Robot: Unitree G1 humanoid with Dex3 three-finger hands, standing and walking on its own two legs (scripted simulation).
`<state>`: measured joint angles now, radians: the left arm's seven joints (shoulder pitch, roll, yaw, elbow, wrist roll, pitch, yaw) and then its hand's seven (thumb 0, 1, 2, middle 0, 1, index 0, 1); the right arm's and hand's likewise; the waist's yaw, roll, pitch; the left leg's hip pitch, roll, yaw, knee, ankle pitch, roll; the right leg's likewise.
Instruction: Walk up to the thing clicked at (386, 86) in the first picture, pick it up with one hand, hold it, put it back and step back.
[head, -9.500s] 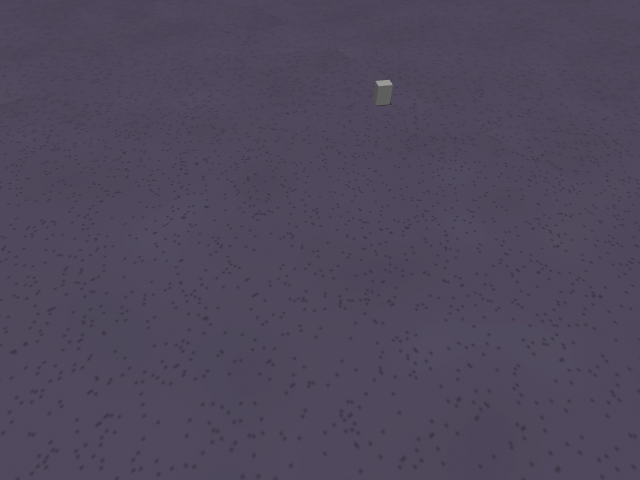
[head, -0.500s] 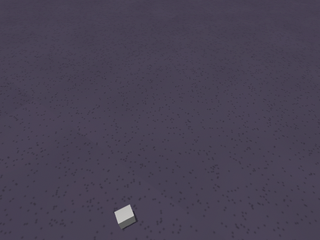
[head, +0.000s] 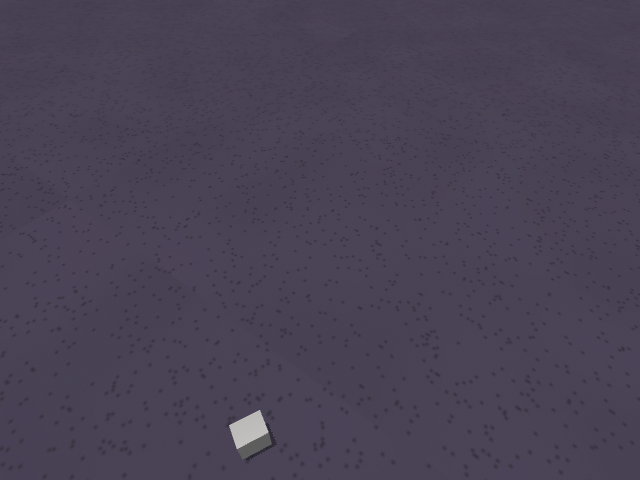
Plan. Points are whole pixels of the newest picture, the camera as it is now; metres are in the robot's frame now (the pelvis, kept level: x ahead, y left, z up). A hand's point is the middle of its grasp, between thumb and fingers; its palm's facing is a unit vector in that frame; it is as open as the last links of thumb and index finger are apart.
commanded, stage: rise first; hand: left
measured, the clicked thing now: (251, 435) +0.35 +0.17 -0.72
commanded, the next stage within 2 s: none
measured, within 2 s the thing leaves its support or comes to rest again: neither
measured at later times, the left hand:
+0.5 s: hand out of the picture +0.13 +0.25 -0.21, palm faces -0.08 -0.90 -0.43, open 13.3 cm
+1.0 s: hand out of the picture +0.12 +0.27 -0.28, palm faces -0.25 -0.78 -0.57, open 13.9 cm
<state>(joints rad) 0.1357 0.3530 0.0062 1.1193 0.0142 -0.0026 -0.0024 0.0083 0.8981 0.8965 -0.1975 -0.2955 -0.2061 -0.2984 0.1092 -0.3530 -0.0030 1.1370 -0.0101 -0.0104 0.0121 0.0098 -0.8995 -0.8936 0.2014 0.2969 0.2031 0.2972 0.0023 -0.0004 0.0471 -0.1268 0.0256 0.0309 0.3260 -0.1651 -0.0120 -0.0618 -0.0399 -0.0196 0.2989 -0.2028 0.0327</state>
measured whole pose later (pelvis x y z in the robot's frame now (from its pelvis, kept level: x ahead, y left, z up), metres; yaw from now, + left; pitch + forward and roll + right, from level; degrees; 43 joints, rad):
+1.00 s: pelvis -0.02 +0.00 -0.14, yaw +0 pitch +23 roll -2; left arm 0.20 0.32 0.13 0.50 0.39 0.17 0.07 0.00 -0.50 0.94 -0.13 -1.00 -0.12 -1.02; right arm 0.15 -0.24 -0.03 0.56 -0.01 -0.17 -0.01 0.01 -0.87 -0.89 0.20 0.30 0.20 0.30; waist -0.01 0.01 -0.15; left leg -1.18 0.06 -0.03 1.34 -0.57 -0.02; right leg -1.09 -0.02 -0.03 1.32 -0.63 0.02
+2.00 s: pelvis -0.11 +0.00 -0.39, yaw -6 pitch +34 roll -5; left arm -0.74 0.49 0.14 1.32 0.97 0.10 0.52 0.00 -0.49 0.97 -0.16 -0.95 -0.16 -0.96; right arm 0.10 -0.25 -0.03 0.83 -0.10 -0.14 0.08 0.01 -0.90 -0.90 0.20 0.30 0.20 0.30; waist -0.12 0.01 -0.14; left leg -2.16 0.07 -0.11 2.16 -0.60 -0.02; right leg -2.07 0.02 -0.03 2.15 -0.68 0.03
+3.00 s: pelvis -0.10 -0.01 -0.43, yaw -7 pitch +33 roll -5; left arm -0.84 0.51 0.18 1.44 1.00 0.08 0.53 0.00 -0.35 0.82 -0.27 -0.90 -0.29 -0.90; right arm 0.11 -0.27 -0.01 0.86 -0.14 -0.17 0.18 0.01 -0.91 -0.90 0.20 0.30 0.20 0.30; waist -0.14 0.02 -0.10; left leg -2.27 0.08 -0.14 2.30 -0.63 -0.03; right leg -2.18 0.04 -0.04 2.29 -0.70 0.03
